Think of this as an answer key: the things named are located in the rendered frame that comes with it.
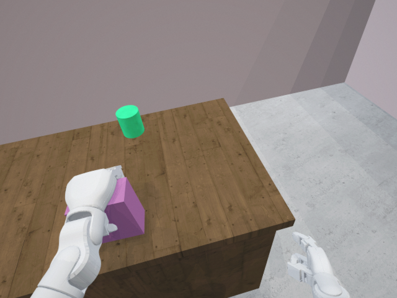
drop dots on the table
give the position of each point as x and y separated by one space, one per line
211 208

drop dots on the sponge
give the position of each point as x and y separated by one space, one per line
125 211

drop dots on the robot right hand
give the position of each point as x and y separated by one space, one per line
302 268

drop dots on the left robot forearm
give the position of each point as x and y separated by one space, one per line
77 262

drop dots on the robot left hand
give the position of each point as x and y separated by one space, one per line
94 189

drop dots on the right robot forearm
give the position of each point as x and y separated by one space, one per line
326 285

